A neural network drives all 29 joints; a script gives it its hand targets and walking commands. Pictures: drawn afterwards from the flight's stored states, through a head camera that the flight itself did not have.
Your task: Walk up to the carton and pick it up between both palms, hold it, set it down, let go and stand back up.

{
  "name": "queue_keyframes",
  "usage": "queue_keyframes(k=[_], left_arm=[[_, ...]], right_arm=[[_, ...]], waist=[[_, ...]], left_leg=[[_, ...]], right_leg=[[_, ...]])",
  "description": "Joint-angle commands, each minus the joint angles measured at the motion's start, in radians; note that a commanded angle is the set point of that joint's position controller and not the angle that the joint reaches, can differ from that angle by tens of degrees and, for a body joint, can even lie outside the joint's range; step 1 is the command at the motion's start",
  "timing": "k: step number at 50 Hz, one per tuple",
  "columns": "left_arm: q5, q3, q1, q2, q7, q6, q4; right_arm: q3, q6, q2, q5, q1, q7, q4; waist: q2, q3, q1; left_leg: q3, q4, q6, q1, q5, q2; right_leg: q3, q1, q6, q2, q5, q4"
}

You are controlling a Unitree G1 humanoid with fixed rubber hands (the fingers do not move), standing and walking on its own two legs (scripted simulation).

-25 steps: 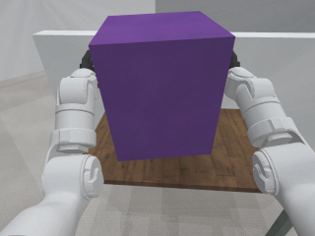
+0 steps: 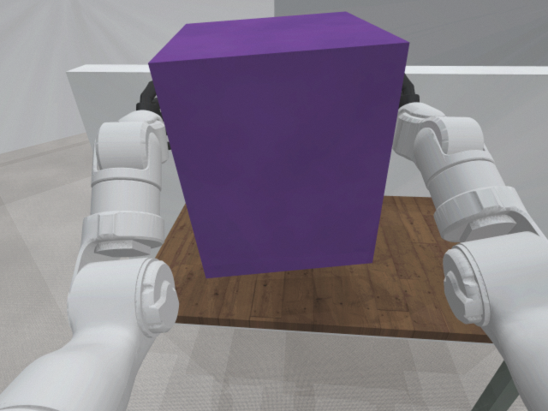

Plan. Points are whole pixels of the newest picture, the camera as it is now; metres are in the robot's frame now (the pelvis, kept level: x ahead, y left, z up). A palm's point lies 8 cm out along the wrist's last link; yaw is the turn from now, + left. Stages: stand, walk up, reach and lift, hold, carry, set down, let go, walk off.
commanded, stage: hold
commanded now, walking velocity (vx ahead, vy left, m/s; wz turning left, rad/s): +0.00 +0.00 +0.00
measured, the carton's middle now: (277, 141) +0.40 +0.00 +0.28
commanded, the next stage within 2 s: none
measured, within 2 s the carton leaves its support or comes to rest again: neither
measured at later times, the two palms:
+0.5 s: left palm (153, 129) +0.38 +0.17 +0.32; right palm (400, 120) +0.38 -0.16 +0.32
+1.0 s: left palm (151, 128) +0.38 +0.17 +0.32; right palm (400, 118) +0.38 -0.16 +0.32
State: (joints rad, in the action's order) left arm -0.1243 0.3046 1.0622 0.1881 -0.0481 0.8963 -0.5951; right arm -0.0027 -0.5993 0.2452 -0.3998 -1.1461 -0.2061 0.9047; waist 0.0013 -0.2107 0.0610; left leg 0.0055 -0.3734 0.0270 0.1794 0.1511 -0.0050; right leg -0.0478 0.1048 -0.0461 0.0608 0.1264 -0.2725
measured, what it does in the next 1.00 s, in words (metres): stands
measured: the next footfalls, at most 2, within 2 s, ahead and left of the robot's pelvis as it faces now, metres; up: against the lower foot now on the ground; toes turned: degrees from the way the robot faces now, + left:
none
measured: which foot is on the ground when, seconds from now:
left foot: down 0.00-1.00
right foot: down 0.00-1.00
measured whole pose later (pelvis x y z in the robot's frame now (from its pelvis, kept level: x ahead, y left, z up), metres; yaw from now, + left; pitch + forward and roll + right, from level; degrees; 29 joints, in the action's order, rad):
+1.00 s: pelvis +0.01 +0.00 +0.00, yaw +0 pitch -2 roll -1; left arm -0.13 0.31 1.04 0.19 -0.03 0.92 -0.55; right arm 0.02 -0.64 0.25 -0.42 -1.13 -0.23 0.85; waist 0.01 -0.22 0.07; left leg -0.02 -0.38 0.02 0.18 0.16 -0.01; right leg -0.03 0.09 -0.05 0.07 0.13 -0.26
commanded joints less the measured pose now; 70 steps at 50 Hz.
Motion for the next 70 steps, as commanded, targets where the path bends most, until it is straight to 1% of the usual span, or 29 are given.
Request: queue_keyframes(k=[1,9,10,16,20,22,32,36,42,48,51,53,58,60,64,67,70], left_arm=[[0.176,-0.288,0.829,-0.656,0.147,-0.109,0.173],[0.175,-0.275,0.828,-0.646,0.153,-0.114,0.164],[0.174,-0.278,0.823,-0.648,0.153,-0.113,0.163],[0.185,-0.294,0.819,-0.652,0.154,-0.110,0.204],[0.184,-0.294,0.810,-0.648,0.157,-0.106,0.220],[0.189,-0.305,0.810,-0.653,0.156,-0.104,0.240],[0.184,-0.313,0.792,-0.651,0.158,-0.089,0.267],[0.189,-0.319,0.794,-0.651,0.159,-0.086,0.280],[0.174,-0.303,0.792,-0.644,0.165,-0.084,0.249],[0.179,-0.308,0.794,-0.650,0.164,-0.085,0.252],[0.176,-0.304,0.802,-0.651,0.164,-0.086,0.239],[0.174,-0.300,0.803,-0.650,0.165,-0.087,0.227],[0.175,-0.292,0.806,-0.647,0.163,-0.091,0.222],[0.174,-0.295,0.812,-0.646,0.163,-0.092,0.228],[0.176,-0.297,0.804,-0.650,0.164,-0.090,0.230],[0.173,-0.289,0.808,-0.642,0.165,-0.091,0.222],[0.177,-0.296,0.814,-0.650,0.163,-0.093,0.227]], right_arm=[[0.153,-0.004,-0.687,-0.155,-0.922,0.138,-0.319],[0.156,-0.004,-0.687,-0.163,-0.926,0.134,-0.321],[0.155,-0.004,-0.684,-0.162,-0.921,0.133,-0.321],[0.170,-0.007,-0.685,-0.178,-0.912,0.126,-0.354],[0.180,-0.012,-0.688,-0.186,-0.907,0.123,-0.376],[0.187,-0.014,-0.688,-0.191,-0.905,0.121,-0.390],[0.201,-0.027,-0.682,-0.201,-0.887,0.116,-0.416],[0.200,-0.032,-0.680,-0.202,-0.886,0.114,-0.422],[0.190,-0.036,-0.676,-0.191,-0.883,0.116,-0.399],[0.194,-0.035,-0.677,-0.197,-0.891,0.115,-0.409],[0.187,-0.036,-0.673,-0.193,-0.895,0.118,-0.395],[0.181,-0.035,-0.673,-0.188,-0.899,0.119,-0.387],[0.181,-0.034,-0.674,-0.191,-0.899,0.119,-0.379],[0.179,-0.035,-0.673,-0.192,-0.896,0.120,-0.372],[0.186,-0.034,-0.672,-0.197,-0.897,0.117,-0.388],[0.186,-0.035,-0.679,-0.196,-0.901,0.115,-0.384],[0.184,-0.033,-0.679,-0.196,-0.905,0.116,-0.386]], waist=[[0.040,-0.267,0.004],[0.033,-0.288,0.005],[0.039,-0.280,0.006],[0.046,-0.304,0.013],[0.039,-0.306,0.009],[0.044,-0.315,0.012],[0.047,-0.309,0.010],[0.047,-0.313,0.016],[0.049,-0.291,0.013],[0.048,-0.306,0.013],[0.054,-0.291,0.011],[0.047,-0.288,0.011],[0.043,-0.297,0.010],[0.050,-0.296,0.012],[0.050,-0.303,0.011],[0.034,-0.296,0.010],[0.046,-0.297,0.010]], left_leg=[[-0.061,0.075,-0.035,-0.026,-0.025,0.000],[-0.060,0.066,-0.036,-0.039,-0.053,-0.004],[-0.061,0.064,-0.037,-0.038,-0.059,-0.004],[-0.064,0.051,-0.044,-0.061,-0.106,-0.004],[-0.064,0.048,-0.043,-0.062,-0.118,-0.007],[-0.066,0.044,-0.047,-0.070,-0.131,-0.007],[-0.065,0.039,-0.048,-0.078,-0.142,-0.007],[-0.067,0.036,-0.051,-0.077,-0.148,-0.006],[-0.066,0.048,-0.049,-0.066,-0.117,-0.004],[-0.067,0.041,-0.050,-0.070,-0.137,-0.005],[-0.070,0.047,-0.050,-0.058,-0.117,-0.001],[-0.070,0.050,-0.049,-0.054,-0.105,-0.001],[-0.070,0.046,-0.048,-0.059,-0.114,-0.002],[-0.071,0.048,-0.050,-0.059,-0.116,0.000],[-0.071,0.041,-0.052,-0.068,-0.135,-0.002],[-0.068,0.043,-0.046,-0.063,-0.116,-0.005],[-0.070,0.044,-0.047,-0.060,-0.113,-0.004]], right_leg=[[0.089,-0.105,0.061,-0.012,-0.077,0.027],[0.091,-0.117,0.063,-0.015,-0.107,0.027],[0.091,-0.113,0.063,-0.016,-0.111,0.026],[0.090,-0.123,0.064,-0.012,-0.152,0.022],[0.091,-0.129,0.066,-0.013,-0.165,0.023],[0.088,-0.128,0.065,-0.010,-0.172,0.019],[0.092,-0.128,0.066,-0.009,-0.189,0.019],[0.090,-0.131,0.066,-0.007,-0.193,0.018],[0.092,-0.124,0.066,-0.012,-0.167,0.025],[0.091,-0.129,0.064,-0.009,-0.180,0.021],[0.092,-0.122,0.062,-0.009,-0.155,0.024],[0.092,-0.121,0.061,-0.009,-0.146,0.025],[0.093,-0.123,0.063,-0.011,-0.158,0.024],[0.092,-0.122,0.063,-0.009,-0.155,0.023],[0.092,-0.125,0.063,-0.009,-0.175,0.022],[0.096,-0.120,0.066,-0.013,-0.164,0.026],[0.096,-0.117,0.064,-0.011,-0.154,0.025]])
